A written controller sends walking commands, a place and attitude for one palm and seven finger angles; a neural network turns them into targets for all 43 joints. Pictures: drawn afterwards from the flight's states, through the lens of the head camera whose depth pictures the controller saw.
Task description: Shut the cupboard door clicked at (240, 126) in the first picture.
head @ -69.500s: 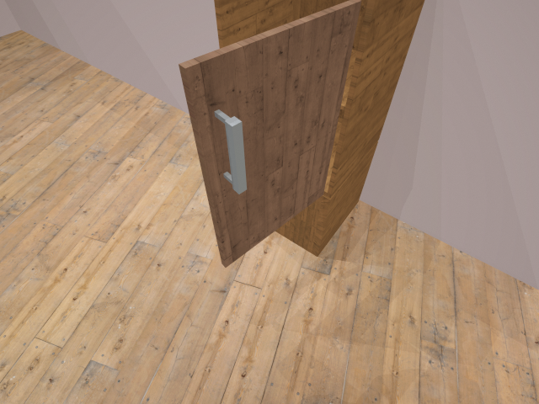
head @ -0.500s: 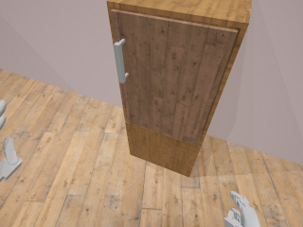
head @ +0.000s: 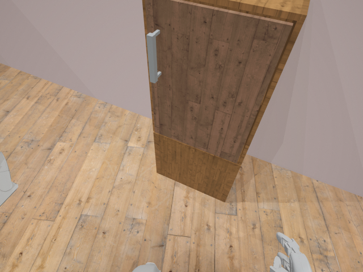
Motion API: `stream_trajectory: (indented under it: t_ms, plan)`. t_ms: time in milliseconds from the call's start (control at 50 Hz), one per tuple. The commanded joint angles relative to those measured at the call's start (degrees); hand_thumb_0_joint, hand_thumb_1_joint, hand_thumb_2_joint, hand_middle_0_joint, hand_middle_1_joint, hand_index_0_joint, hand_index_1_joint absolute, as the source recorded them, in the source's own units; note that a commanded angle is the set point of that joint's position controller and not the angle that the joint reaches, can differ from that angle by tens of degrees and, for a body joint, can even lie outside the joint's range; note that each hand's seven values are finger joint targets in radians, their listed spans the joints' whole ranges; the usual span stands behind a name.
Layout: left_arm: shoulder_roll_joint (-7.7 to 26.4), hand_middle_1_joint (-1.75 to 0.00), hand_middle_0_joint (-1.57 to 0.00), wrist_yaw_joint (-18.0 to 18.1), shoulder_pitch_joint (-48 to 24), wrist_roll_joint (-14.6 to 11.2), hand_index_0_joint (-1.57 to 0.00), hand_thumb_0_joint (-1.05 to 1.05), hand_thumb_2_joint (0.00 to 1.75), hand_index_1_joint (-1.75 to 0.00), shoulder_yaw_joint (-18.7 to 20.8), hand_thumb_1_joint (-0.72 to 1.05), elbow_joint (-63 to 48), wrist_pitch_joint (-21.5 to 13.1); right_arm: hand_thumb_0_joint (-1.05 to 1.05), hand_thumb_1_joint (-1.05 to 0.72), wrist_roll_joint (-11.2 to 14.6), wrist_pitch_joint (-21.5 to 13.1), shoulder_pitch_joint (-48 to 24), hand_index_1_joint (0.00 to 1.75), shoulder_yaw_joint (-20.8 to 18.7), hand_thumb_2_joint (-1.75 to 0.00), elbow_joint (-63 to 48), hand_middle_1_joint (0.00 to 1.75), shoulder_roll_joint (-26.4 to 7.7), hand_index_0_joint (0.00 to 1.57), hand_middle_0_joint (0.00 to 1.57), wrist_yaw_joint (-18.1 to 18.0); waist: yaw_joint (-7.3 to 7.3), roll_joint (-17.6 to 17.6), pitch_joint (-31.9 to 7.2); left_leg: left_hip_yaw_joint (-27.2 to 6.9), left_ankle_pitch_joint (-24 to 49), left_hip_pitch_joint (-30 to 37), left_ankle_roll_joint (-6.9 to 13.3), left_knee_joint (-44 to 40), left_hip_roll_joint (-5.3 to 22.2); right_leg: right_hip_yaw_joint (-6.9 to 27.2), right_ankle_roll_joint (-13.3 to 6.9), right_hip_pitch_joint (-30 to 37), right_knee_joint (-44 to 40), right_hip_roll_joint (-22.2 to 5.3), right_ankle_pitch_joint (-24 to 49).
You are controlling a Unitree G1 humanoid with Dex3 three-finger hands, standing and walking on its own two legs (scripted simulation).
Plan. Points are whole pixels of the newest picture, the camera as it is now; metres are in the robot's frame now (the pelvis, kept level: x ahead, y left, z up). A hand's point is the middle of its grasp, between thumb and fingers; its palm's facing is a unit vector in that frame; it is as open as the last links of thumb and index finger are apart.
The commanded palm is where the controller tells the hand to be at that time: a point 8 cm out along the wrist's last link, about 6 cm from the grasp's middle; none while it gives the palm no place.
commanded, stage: step back with the hand held close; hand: left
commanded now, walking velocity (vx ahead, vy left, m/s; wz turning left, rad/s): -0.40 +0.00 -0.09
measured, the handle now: (155, 57) +0.74 +0.14 +0.09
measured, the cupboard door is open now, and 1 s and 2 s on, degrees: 0 0 0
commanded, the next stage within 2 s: stop stepping back and stand still in 0.38 s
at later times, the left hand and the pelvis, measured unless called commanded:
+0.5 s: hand (2, 228) +0.14 +0.24 +0.19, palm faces +0.35 -0.85 -0.39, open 7.4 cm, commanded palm +0.07 +0.29 +0.20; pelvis -0.09 +0.00 +0.01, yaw -4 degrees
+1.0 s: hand out of the picture +0.06 +0.26 +0.19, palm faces +0.29 -0.83 -0.47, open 7.4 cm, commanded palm +0.02 +0.32 +0.20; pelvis -0.14 +0.03 +0.02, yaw -3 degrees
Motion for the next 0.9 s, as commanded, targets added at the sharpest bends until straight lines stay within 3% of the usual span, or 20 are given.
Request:
stream_trajectory:
  t_ms: [0,60,80,120,140,180,200,300,380,440,460,500,560,580,620,700,740,760,840,880]
  plan:
    - [10.6,-0.30,-0.20,2.2,-5.1,-1.2,-0.20,0.00,0.90,-0.30,5.3,0.90,-11.7,-2.0,0.00,-0.90,-0.8,-1.9,-4.0,0.30,-2.5,-0.90,-6.6,0.30,-5.7,0.20,0.20,0.5,-0.60,-9.2,-6.5,-0.1,-8.3,3.3,-2.6,2.7,-1.2,18.2,-6.0,-1.4,-18.6,-15.4,-8.6]
    - [11.5,-0.30,-0.20,2.9,-6.3,-1.0,-0.20,0.00,0.90,-0.30,5.2,0.90,-12.5,-1.4,0.00,-0.90,-0.2,-0.5,-4.6,0.30,-2.5,-0.90,-6.2,0.30,-5.6,0.20,0.20,0.4,-1.42,-8.2,-6.5,-0.1,-6.1,11.0,-2.1,1.8,-1.4,12.3,-4.7,-7.8,-19.0,-14.2,-11.2]
    - [11.8,-0.30,-0.20,3.0,-5.8,-1.3,-0.20,0.00,0.90,-0.30,5.8,0.90,-12.9,-1.3,0.00,-0.90,-0.2,-0.4,-4.7,0.30,-2.7,-0.90,-6.2,0.30,-6.6,0.20,0.20,0.0,-1.47,-3.4,-5.5,-2.1,-6.3,10.7,-1.5,-5.2,-0.2,9.3,-3.3,-7.5,-16.9,-11.0,-11.5]
    - [11.3,-0.30,-0.20,2.7,-3.8,-1.2,-0.20,0.00,0.90,-0.30,6.7,0.90,-14.5,-2.3,0.00,-0.90,0.1,-0.6,-5.8,0.30,-2.7,-0.90,-7.8,0.30,-7.8,0.20,0.20,-0.8,-1.01,9.4,-6.3,-11.1,-13.2,-1.5,1.9,-20.5,8.0,2.4,0.3,4.5,-2.5,-1.9,-9.8]
    - [10.6,-0.30,-0.20,2.4,-3.3,-0.7,-0.20,0.00,0.90,-0.30,7.8,0.90,-14.7,-2.9,0.00,-0.90,0.0,-1.4,-6.6,0.30,-3.1,-0.90,-8.4,0.30,-8.8,0.20,0.20,-0.9,-0.33,17.7,-7.4,-18.4,-27.1,-13.4,4.8,-30.3,14.8,0.1,1.5,16.4,10.5,3.2,-8.0]
    - [11.8,-0.30,-0.20,1.4,-3.4,-0.9,-0.20,0.00,0.90,-0.30,9.3,0.90,-14.1,-3.1,0.00,-0.90,-0.5,-2.5,-6.9,0.30,-4.1,-0.90,-8.3,0.30,-8.1,0.20,0.20,-1.0,0.21,14.9,-9.0,-20.7,-25.1,-15.4,6.5,-31.6,18.9,1.8,1.3,18.8,21.5,4.4,-10.2]
    - [9.9,-0.30,-0.20,1.0,-2.7,-1.1,-0.20,0.00,0.90,-0.30,7.9,0.90,-13.7,-3.2,0.00,-0.90,-0.5,-3.1,-7.1,0.30,-4.3,-0.90,-8.0,0.30,-7.9,0.20,0.20,-0.4,0.50,11.4,-9.5,-17.4,-21.1,-10.7,6.2,-28.4,18.3,2.1,0.9,15.7,20.9,4.1,-12.5]
    - [7.0,-0.30,-0.20,0.5,-2.9,-3.0,-0.20,0.00,0.90,-0.30,3.2,0.90,-14.7,-2.7,0.00,-0.90,-1.3,-5.1,-6.0,0.30,-2.6,-0.90,-5.0,0.30,-6.5,0.20,0.20,0.7,0.21,12.4,-9.9,-10.8,-5.4,8.7,1.9,-26.3,14.4,-0.7,-0.3,8.9,-2.3,2.2,-15.9]
    - [11.2,-0.30,-0.20,0.6,-7.5,-2.2,-0.20,0.00,0.90,-0.30,4.8,0.90,-14.1,-3.2,0.00,-0.90,-2.0,-3.8,-5.3,0.30,-2.3,-0.90,-2.4,0.30,-6.0,0.20,0.20,0.7,-0.23,4.2,-14.4,-1.7,18.3,21.5,-2.9,-12.7,9.4,6.8,-2.9,5.0,-15.6,-5.7,5.3]
    - [11.8,-0.30,-0.20,0.3,-11.2,-3.0,-0.20,0.00,0.90,-0.30,4.0,0.90,-16.3,-2.8,0.00,-0.90,0.4,-4.1,-7.1,0.30,-3.2,-0.90,-4.4,0.30,-5.8,0.20,0.20,-0.2,-1.16,-0.6,-19.4,2.5,30.3,32.4,-2.0,-9.2,6.5,2.1,2.7,1.7,-11.3,-3.8,21.2]
    - [13.0,-0.30,-0.20,-0.1,-7.2,-3.5,-0.20,0.00,0.90,-0.30,6.0,0.90,-15.6,-2.3,0.00,-0.90,0.5,-3.5,-8.0,0.30,-3.1,-0.90,-5.7,0.30,-6.0,0.20,0.20,-0.2,-0.57,0.7,-19.2,1.9,29.2,32.0,-1.4,-10.3,6.9,1.1,3.3,1.7,-10.2,-2.9,17.6]
    - [12.6,-0.30,-0.20,-0.6,3.5,-4.5,-0.20,0.00,0.90,-0.30,8.4,0.90,-12.3,-0.9,0.00,-0.90,0.4,-2.2,-8.6,0.30,-2.0,-0.90,-8.0,0.30,-4.8,0.20,0.20,0.2,0.05,6.1,-15.6,1.2,8.3,24.2,-1.8,-13.4,6.2,0.6,0.2,2.9,-12.2,-3.1,-2.5]
    - [14.8,-0.30,-0.20,0.4,5.4,-4.3,-0.20,0.00,0.90,-0.30,10.0,0.90,-11.9,0.6,0.00,-0.90,-0.4,0.2,-8.0,0.30,-1.8,-0.90,-8.2,0.30,-5.1,0.20,0.20,-0.3,-0.85,-2.6,-1.6,1.2,-4.3,19.7,-5.7,6.5,-0.9,14.4,-8.8,-17.8,-26.8,-13.7,-34.4]
    - [16.4,-0.30,-0.20,1.1,2.4,-3.9,-0.20,0.00,0.90,-0.30,11.5,0.90,-13.0,1.4,0.00,-0.90,-1.1,0.5,-7.5,0.30,-1.9,-0.90,-7.5,0.30,-6.0,0.20,0.20,-0.5,-0.84,-5.2,0.4,-0.9,-3.7,17.1,-5.4,12.5,-0.8,17.6,-11.0,-19.9,-27.8,-16.6,-34.1]
    - [11.6,-0.30,-0.20,1.8,-3.4,-2.8,-0.20,0.00,0.90,-0.30,6.4,0.90,-9.1,2.1,0.00,-0.90,-0.7,0.3,-4.9,0.30,-0.5,-0.90,-6.5,0.30,-5.3,0.20,0.20,-1.0,-2.52,-6.1,3.7,-3.4,-1.6,12.0,-3.7,7.3,2.0,9.8,-8.2,-12.3,-21.9,-14.1,-23.1]
    - [9.3,-0.30,-0.20,1.8,-13.1,-1.5,-0.20,0.00,0.90,-0.30,2.1,0.90,-4.1,1.7,0.00,-0.90,0.5,-3.3,-4.9,0.30,-1.4,-0.90,-5.7,0.30,-8.7,0.20,0.20,-2.5,-1.38,5.0,7.0,-10.5,-4.2,10.4,-0.9,-17.3,5.7,0.8,-0.8,-1.1,-11.8,-1.8,-12.9]
    - [7.5,-0.30,-0.20,1.4,-8.9,-1.8,-0.20,0.00,0.90,-0.30,1.3,0.90,-7.0,1.0,0.00,-0.90,0.2,-4.3,-4.0,0.30,-1.3,-0.90,-5.8,0.30,-8.5,0.20,0.20,-1.8,-1.23,15.6,1.7,-19.8,-29.0,6.2,-2.8,-33.3,8.4,-1.2,-0.4,8.1,-1.8,3.3,-18.3]
    - [7.7,-0.30,-0.20,1.3,-10.0,-1.5,-0.20,0.00,0.90,-0.30,1.4,0.90,-10.7,0.9,0.00,-0.90,-0.3,-4.5,-4.6,0.30,-1.3,-0.90,-6.1,0.30,-8.3,0.20,0.20,-1.5,-0.49,17.7,0.4,-21.5,-32.4,3.8,-4.0,-37.5,9.6,-1.3,-0.5,11.3,1.7,4.5,-17.8]
    - [9.5,-0.30,-0.20,0.9,-2.0,-2.1,-0.20,0.00,0.90,-0.30,3.4,0.90,-19.8,0.8,0.00,-0.90,-1.0,-5.4,-4.0,0.30,-1.7,-0.90,-6.9,0.30,-6.3,0.20,0.20,0.5,0.31,14.3,-10.1,-9.0,-18.1,8.7,-6.5,-31.7,5.5,-2.9,-2.2,19.9,-8.4,4.6,-14.9]
    - [12.8,-0.30,-0.20,1.2,5.3,-2.4,-0.20,0.00,0.90,-0.30,7.6,0.90,-19.3,1.8,0.00,-0.90,-1.3,-4.3,-3.2,0.30,-1.6,-0.90,-7.1,0.30,-5.6,0.20,0.20,1.1,0.14,9.4,-12.7,-0.8,-10.1,9.7,-6.0,-19.7,0.9,0.5,-4.4,19.9,-15.8,-0.8,-12.2]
